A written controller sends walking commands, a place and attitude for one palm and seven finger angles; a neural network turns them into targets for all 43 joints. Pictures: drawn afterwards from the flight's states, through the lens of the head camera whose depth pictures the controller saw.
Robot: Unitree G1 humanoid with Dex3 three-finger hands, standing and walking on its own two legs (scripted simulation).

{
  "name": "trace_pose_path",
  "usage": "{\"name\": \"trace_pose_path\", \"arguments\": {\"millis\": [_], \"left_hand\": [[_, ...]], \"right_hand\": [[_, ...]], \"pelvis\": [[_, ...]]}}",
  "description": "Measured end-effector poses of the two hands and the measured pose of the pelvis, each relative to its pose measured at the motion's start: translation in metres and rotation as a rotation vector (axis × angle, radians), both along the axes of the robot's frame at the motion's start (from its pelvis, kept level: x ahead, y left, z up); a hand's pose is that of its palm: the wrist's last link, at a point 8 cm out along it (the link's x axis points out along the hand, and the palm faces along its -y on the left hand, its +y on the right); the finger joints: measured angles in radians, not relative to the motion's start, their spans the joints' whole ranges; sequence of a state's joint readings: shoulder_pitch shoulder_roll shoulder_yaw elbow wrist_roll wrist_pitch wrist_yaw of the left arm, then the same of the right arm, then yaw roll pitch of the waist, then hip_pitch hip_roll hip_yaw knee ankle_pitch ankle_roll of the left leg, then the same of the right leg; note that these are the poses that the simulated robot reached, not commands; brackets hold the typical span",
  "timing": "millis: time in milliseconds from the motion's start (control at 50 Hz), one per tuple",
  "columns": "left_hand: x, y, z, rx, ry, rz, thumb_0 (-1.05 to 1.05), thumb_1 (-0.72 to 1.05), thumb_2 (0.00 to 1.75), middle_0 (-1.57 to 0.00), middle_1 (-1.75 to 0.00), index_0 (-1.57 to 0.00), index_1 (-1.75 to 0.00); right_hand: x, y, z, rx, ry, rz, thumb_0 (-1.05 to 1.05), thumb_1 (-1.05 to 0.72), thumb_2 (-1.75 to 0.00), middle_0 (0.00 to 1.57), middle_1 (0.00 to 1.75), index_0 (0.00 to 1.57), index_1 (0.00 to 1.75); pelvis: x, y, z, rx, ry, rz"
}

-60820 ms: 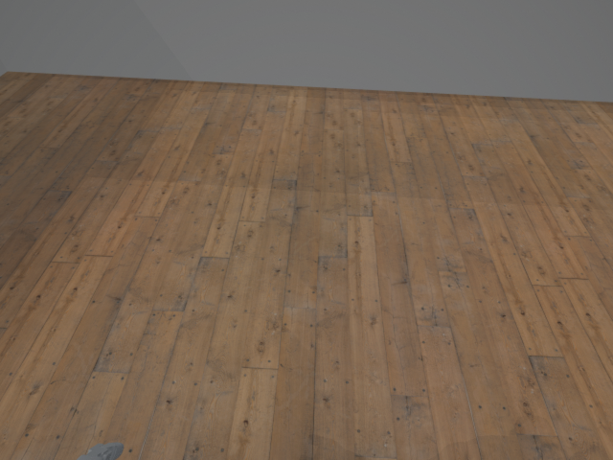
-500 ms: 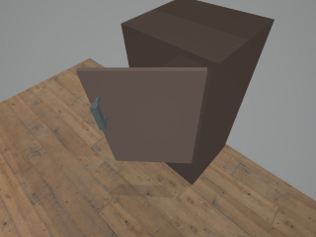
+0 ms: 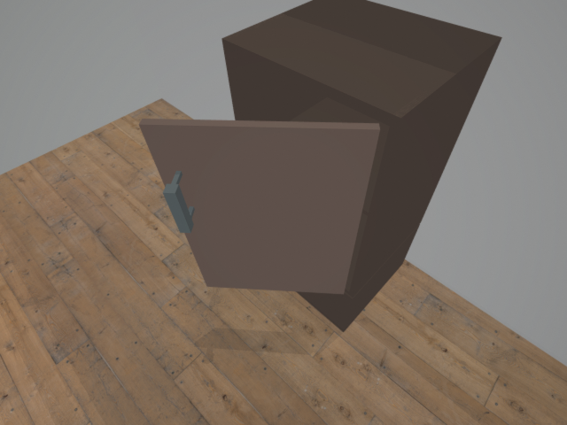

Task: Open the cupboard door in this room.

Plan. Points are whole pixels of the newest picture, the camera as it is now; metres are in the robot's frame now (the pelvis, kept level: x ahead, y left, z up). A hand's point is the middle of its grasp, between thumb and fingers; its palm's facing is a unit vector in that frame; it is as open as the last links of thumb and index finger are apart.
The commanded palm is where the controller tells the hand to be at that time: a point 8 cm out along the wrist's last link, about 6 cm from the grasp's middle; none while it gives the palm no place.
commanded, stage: raise the hand with hooked fingers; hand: left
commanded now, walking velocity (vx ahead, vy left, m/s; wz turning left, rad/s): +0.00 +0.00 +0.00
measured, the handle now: (182, 202) +0.53 +0.25 -0.04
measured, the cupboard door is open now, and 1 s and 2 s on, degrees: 40 40 40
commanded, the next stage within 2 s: none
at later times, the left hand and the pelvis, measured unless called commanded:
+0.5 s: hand out of the picture +0.14 +0.21 -0.08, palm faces +0.03 -1.00 +0.03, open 8.9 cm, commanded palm +0.13 +0.27 -0.06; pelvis -0.04 +0.03 -0.10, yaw +2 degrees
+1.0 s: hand (102, 384) +0.18 +0.28 -0.06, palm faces -0.01 -1.00 -0.06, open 11.9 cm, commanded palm +0.16 +0.33 -0.04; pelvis -0.05 +0.06 -0.09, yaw +2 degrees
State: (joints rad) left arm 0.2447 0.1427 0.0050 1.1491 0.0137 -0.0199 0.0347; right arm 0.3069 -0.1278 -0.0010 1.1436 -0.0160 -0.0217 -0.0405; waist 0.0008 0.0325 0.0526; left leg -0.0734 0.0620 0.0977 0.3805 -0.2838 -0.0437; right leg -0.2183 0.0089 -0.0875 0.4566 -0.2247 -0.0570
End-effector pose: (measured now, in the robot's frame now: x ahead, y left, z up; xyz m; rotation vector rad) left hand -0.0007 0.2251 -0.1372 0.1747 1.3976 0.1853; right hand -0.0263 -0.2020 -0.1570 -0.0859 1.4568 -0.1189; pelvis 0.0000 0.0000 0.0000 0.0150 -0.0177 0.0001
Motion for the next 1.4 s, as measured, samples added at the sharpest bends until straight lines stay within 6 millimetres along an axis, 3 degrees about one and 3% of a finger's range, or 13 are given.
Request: {"name": "trace_pose_path", "arguments": {"millis": [60, 100, 200, 260, 340, 460, 560, 680, 760, 880, 1080, 1260, 1400], "left_hand": [[0.008, 0.004, 0.004, 0.006, -0.058, 0.041, 0.02, 0.93, 0.90, -0.20, -0.30, -0.20, -0.30], [0.044, 0.014, 0.029, 0.039, -0.312, 0.069, 0.03, 0.94, 0.89, -0.20, -0.30, -0.21, -0.30], [0.138, 0.023, 0.100, 0.013, -0.924, 0.036, 0.02, 0.88, 0.87, -0.20, -0.34, -0.21, -0.33], [0.171, 0.023, 0.120, -0.071, -1.221, -0.048, 0.02, 0.82, 0.85, -0.20, -0.37, -0.21, -0.37], [0.168, 0.017, 0.112, -0.180, -1.438, -0.213, 0.01, 0.74, 0.82, -0.21, -0.42, -0.21, -0.42], [0.125, 0.032, 0.059, -0.235, -1.297, -0.157, 0.01, 0.59, 0.76, -0.22, -0.50, -0.23, -0.50], [0.111, 0.055, 0.065, -0.132, -1.316, -0.147, 0.01, 0.47, 0.71, -0.23, -0.58, -0.23, -0.58], [0.138, 0.067, 0.080, -0.162, -1.361, -0.252, 0.01, 0.33, 0.66, -0.24, -0.67, -0.24, -0.67], [0.153, 0.078, 0.078, -0.201, -1.281, -0.255, 0.01, 0.23, 0.62, -0.24, -0.73, -0.25, -0.73], [0.157, 0.098, 0.087, -0.159, -1.277, -0.216, 0.01, 0.10, 0.56, -0.25, -0.82, -0.26, -0.82], [0.168, 0.117, 0.086, -0.149, -1.300, -0.227, 0.00, -0.14, 0.46, -0.27, -0.97, -0.28, -0.97], [0.181, 0.133, 0.099, -0.126, -1.321, -0.225, 0.00, -0.35, 0.37, -0.29, -1.10, -0.29, -1.10], [0.193, 0.146, 0.104, -0.122, -1.306, -0.222, -0.01, -0.45, 0.32, -0.29, -1.17, -0.30, -1.17]], "right_hand": [[0.002, -0.001, 0.000, -0.003, -0.023, -0.007, 0.01, -0.91, -0.90, 0.20, 0.30, 0.19, 0.30], [0.019, -0.008, 0.005, -0.046, -0.160, -0.005, 0.01, -0.91, -0.90, 0.20, 0.30, 0.20, 0.30], [0.088, -0.037, 0.023, -0.143, -0.529, 0.043, 0.02, -0.92, -0.90, 0.20, 0.30, 0.20, 0.30], [0.136, -0.050, 0.043, -0.191, -0.739, 0.097, 0.02, -0.91, -0.90, 0.20, 0.30, 0.20, 0.30], [0.190, -0.056, 0.065, -0.237, -0.951, 0.181, 0.02, -0.91, -0.90, 0.20, 0.30, 0.19, 0.30], [0.235, -0.025, 0.070, -0.232, -1.077, 0.271, 0.01, -0.91, -0.90, 0.20, 0.30, 0.19, 0.30], [0.232, 0.023, 0.040, -0.143, -1.018, 0.339, 0.01, -0.91, -0.90, 0.20, 0.30, 0.19, 0.30], [0.187, 0.064, -0.009, -0.027, -0.838, 0.322, 0.01, -0.90, -0.90, 0.20, 0.30, 0.20, 0.30], [0.152, 0.069, -0.022, -0.014, -0.736, 0.252, 0.02, -0.90, -0.90, 0.21, 0.30, 0.20, 0.30], [0.123, 0.048, -0.015, -0.091, -0.675, 0.202, 0.02, -0.90, -0.90, 0.21, 0.30, 0.20, 0.30], [0.144, 0.013, 0.012, -0.225, -0.726, 0.230, 0.02, -0.90, -0.90, 0.20, 0.30, 0.20, 0.30], [0.174, 0.026, 0.024, -0.184, -0.789, 0.268, 0.02, -0.90, -0.90, 0.20, 0.30, 0.20, 0.30], [0.176, 0.034, 0.017, -0.137, -0.769, 0.281, 0.01, -0.90, -0.90, 0.20, 0.30, 0.20, 0.30]], "pelvis": [[-0.002, 0.001, -0.002, -0.007, 0.008, -0.007], [-0.004, 0.004, -0.004, -0.006, 0.017, -0.004], [-0.016, 0.012, -0.014, 0.000, 0.075, 0.040], [-0.024, 0.015, -0.030, 0.009, 0.140, 0.028], [-0.033, 0.018, -0.059, 0.015, 0.205, 0.017], [-0.042, 0.027, -0.091, -0.004, 0.246, 0.031], [-0.049, 0.034, -0.102, -0.047, 0.261, 0.054], [-0.057, 0.043, -0.106, -0.077, 0.282, 0.064], [-0.057, 0.051, -0.101, -0.077, 0.287, 0.056], [-0.053, 0.059, -0.092, -0.071, 0.292, 0.045], [-0.046, 0.064, -0.089, -0.078, 0.291, 0.048], [-0.038, 0.060, -0.082, -0.084, 0.283, 0.054], [-0.035, 0.054, -0.080, -0.082, 0.285, 0.056]]}}
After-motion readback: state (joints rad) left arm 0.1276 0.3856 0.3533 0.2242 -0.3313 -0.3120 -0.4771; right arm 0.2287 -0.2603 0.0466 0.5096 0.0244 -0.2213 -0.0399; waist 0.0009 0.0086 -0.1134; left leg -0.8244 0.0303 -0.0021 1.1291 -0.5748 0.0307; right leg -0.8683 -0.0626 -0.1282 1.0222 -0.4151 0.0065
